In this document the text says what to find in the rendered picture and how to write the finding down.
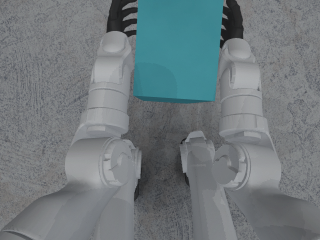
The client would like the robot right hand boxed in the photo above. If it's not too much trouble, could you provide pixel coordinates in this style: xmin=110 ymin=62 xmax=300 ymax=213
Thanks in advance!
xmin=219 ymin=0 xmax=244 ymax=49

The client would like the right robot forearm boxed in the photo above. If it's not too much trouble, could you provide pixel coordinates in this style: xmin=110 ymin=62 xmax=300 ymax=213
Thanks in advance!
xmin=217 ymin=38 xmax=278 ymax=156

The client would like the left robot forearm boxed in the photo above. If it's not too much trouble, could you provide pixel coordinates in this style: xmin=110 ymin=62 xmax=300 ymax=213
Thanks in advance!
xmin=65 ymin=31 xmax=134 ymax=161

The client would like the right robot foot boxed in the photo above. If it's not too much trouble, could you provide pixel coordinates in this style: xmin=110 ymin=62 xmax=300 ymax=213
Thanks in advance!
xmin=180 ymin=138 xmax=190 ymax=186

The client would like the right robot upper arm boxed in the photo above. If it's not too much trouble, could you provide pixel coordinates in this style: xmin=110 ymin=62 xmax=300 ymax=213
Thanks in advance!
xmin=211 ymin=141 xmax=320 ymax=240

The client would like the carton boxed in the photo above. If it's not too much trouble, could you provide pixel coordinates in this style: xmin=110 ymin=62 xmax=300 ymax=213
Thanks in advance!
xmin=133 ymin=0 xmax=224 ymax=104

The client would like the left robot upper arm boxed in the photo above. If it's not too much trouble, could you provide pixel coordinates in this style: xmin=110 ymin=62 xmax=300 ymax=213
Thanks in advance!
xmin=0 ymin=136 xmax=134 ymax=240

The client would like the robot right thigh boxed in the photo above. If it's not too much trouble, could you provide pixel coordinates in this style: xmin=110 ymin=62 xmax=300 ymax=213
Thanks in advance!
xmin=179 ymin=136 xmax=238 ymax=240

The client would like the robot left hand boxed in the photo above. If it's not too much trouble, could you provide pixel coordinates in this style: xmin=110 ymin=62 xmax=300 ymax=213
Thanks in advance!
xmin=106 ymin=0 xmax=138 ymax=37

